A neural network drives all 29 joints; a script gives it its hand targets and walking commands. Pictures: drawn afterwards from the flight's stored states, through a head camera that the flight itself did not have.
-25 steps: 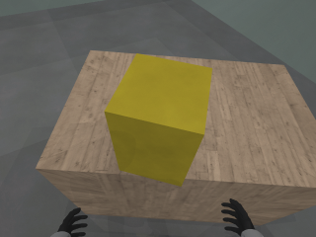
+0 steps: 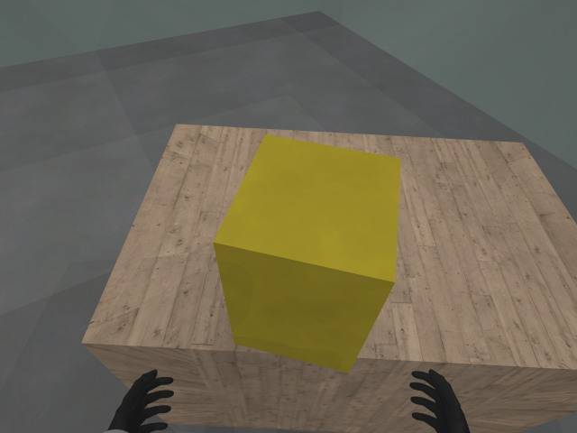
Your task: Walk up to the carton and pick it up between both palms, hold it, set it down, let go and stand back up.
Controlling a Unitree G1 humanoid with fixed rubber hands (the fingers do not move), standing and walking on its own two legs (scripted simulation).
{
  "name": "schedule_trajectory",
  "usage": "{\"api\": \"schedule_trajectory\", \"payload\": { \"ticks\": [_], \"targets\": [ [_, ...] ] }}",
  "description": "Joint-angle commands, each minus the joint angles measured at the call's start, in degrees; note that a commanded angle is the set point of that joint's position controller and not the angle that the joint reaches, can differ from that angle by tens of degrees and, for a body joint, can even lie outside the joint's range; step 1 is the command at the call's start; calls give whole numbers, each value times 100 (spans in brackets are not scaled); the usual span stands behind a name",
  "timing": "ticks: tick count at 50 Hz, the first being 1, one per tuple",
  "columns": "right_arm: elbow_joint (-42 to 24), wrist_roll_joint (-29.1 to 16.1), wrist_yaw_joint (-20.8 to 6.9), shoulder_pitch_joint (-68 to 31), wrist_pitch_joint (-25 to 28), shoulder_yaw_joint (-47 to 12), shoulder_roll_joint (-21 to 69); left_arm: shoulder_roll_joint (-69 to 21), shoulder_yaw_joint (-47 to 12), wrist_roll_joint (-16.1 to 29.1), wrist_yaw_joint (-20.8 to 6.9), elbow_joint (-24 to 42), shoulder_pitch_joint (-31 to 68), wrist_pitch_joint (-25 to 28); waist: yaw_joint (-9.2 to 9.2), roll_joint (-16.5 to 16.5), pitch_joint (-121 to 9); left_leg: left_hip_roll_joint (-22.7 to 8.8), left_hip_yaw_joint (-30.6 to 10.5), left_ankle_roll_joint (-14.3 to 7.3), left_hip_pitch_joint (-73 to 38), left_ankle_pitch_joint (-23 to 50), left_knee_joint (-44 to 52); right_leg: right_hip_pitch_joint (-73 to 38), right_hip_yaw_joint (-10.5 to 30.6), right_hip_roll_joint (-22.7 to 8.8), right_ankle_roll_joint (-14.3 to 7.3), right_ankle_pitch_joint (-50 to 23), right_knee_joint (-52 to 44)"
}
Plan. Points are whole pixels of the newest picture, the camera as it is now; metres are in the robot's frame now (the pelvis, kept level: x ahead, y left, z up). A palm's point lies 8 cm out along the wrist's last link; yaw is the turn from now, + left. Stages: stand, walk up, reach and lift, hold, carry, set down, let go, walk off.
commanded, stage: reach and lift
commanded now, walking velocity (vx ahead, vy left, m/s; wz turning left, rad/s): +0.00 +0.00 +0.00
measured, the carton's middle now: (309, 260) +0.37 -0.02 +0.01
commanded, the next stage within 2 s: none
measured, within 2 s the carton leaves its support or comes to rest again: neither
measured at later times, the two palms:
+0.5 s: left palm (111, 427) +0.16 +0.24 -0.05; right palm (442, 426) +0.15 -0.19 -0.05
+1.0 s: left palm out of the picture +0.14 +0.23 -0.02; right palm out of the picture +0.14 -0.17 -0.02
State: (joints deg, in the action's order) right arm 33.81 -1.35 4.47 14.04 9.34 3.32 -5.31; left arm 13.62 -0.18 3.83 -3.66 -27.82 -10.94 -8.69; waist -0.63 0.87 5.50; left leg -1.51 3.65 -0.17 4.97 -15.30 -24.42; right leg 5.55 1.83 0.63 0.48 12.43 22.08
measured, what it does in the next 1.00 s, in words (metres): stands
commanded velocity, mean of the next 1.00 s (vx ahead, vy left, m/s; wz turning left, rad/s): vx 0.00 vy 0.00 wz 0.00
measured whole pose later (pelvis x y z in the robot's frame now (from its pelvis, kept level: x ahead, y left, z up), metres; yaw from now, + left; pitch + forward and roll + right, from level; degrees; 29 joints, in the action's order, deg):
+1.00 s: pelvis -0.02 +0.01 +0.00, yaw +2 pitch -7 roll -2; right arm 15.4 -4.7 14.5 22.6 15.0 1.0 3.8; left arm 22.9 -7.8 15.4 -7.6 -14.3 -18.9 10.1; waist -0.6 0.2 6.1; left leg -1.3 1.8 -1.0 5.8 -16.2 -29.0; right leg 4.3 0.0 0.4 0.4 12.4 23.7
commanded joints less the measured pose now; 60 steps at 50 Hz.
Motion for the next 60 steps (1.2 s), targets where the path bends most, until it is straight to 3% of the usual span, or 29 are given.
{"api": "schedule_trajectory", "payload": {
  "ticks": [1, 19, 32, 34, 38, 41, 44, 46, 49, 51, 52, 55, 58, 60],
  "targets": [
    [-827, -109, 58, -201, 408, 109, -436, 751, 239, 13, -23, 891, 281, 460, -43, -395, -701, 64, 137, 342, -442, 1962, 262, 28, -299, 109, -233, -1077, -405],
    [-1485, -334, 398, 281, 925, -1, -124, 1124, -27, 542, -372, 1296, -194, 1568, 55, -355, -522, 3, -91, 336, -590, 2163, 225, -191, -77, -9, -286, -1393, -563],
    [-1989, -416, 720, 660, 1148, -213, 368, 1367, -109, 692, -523, 1819, -465, 1991, 93, -545, -328, -39, -313, 316, -246, 1606, 182, -180, -2, -125, -325, -1209, -474],
    [-2176, -421, 758, 674, 1244, -240, 403, 1447, -85, 721, -514, 1981, -464, 2036, 30, -592, -438, -29, -301, 312, -195, 1469, 138, -108, 7, -136, -336, -1053, -425],
    [-2499, -312, 834, 740, 1296, -221, 476, 1523, -156, 925, -511, 2117, -514, 2190, 73, -378, -444, -100, -340, 243, 10, 1064, 142, -80, 0, -140, -330, -825, -341],
    [-2531, -305, 898, 742, 1207, -265, 607, 1564, -190, 984, -507, 2179, -455, 2204, 10, -515, -225, -137, -349, 186, 260, 560, 240, -93, 46, -185, -395, -396, -332],
    [-2744, -256, 974, 632, 1086, -260, 741, 1633, -262, 1173, -468, 2217, -336, 2236, 64, -428, -157, -150, -347, 120, 499, 155, 297, -137, 71, -214, -390, -153, -297],
    [-2833, -313, 983, 532, 1002, -190, 716, 1660, -323, 1172, -408, 2444, -183, 2264, 70, -707, -251, -224, -417, 141, 705, -4, 371, -431, 41, -134, -429, -60, -168],
    [-2993, -283, 1055, 315, 745, -181, 745, 1732, -369, 1234, -342, 2479, -10, 2179, 147, -650, -150, -255, -423, 73, 901, -311, 409, -413, 86, -173, -440, 71, -138],
    [-3096, -315, 1073, 122, 550, -190, 747, 1790, -370, 1274, -295, 2481, 185, 2135, 104, -705, -241, -280, -466, 36, 1021, -465, 457, -469, 76, -161, -425, 178, -97],
    [-3301, -331, 1077, 81, 477, -180, 731, 1811, -412, 1348, -271, 2645, 222, 2111, 153, -644, -384, -293, -467, 18, 1035, -423, 464, -544, 74, -154, -418, 58, -79],
    [-3318, -374, 1072, -95, 171, -90, 604, 1767, -525, 1366, -168, 2824, 417, 1920, 224, -865, -444, -357, -551, 56, 1021, -426, 561, -602, 68, -106, -439, 24, -61],
    [-3496, -369, 1093, -84, -177, -112, 545, 1613, -569, 1483, -146, 2719, 331, 1613, 312, -570, -403, -356, -546, 43, 841, -147, 554, -460, 52, -115, -421, -144, -158],
    [-3767, -409, 1115, -88, -401, -138, 525, 1665, -419, 1432, -158, 2914, 496, 1479, 230, -551, -466, -286, -481, 36, 797, 14, 574, -432, 74, -147, -410, -229, -245]
  ]
}}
